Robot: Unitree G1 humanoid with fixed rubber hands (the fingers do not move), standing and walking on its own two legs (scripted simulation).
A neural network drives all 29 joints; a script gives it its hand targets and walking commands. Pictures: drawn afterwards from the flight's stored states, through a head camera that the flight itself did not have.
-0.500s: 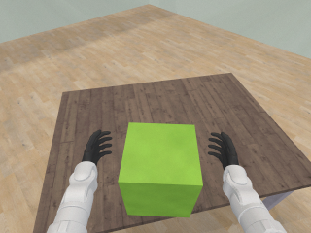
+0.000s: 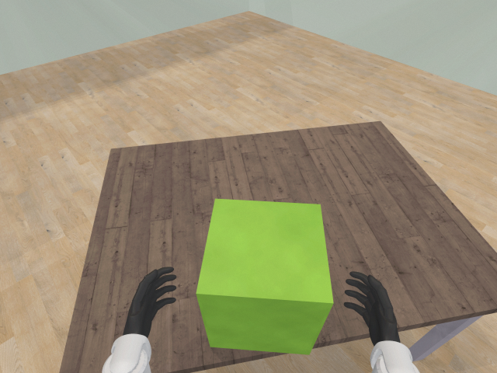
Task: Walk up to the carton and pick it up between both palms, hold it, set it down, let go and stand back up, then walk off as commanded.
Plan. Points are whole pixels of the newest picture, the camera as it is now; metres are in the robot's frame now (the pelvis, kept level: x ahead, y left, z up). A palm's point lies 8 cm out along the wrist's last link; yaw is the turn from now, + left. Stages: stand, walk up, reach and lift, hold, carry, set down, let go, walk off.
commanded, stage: set down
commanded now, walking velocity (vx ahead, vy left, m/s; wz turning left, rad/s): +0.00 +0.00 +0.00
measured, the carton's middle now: (263, 278) +0.35 -0.02 -0.10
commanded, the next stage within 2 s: let go in 1.54 s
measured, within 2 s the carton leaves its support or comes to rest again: neither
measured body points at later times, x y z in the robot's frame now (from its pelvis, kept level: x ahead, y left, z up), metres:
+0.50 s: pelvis +0.01 +0.01 +0.00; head +0.01 +0.03 +0.45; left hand +0.19 +0.21 -0.05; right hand +0.17 -0.19 -0.05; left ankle -0.02 +0.13 -0.74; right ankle +0.00 -0.13 -0.74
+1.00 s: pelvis +0.01 +0.00 +0.00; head +0.02 +0.02 +0.45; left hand +0.18 +0.20 -0.07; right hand +0.17 -0.21 -0.07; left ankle -0.02 +0.13 -0.74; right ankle +0.00 -0.13 -0.74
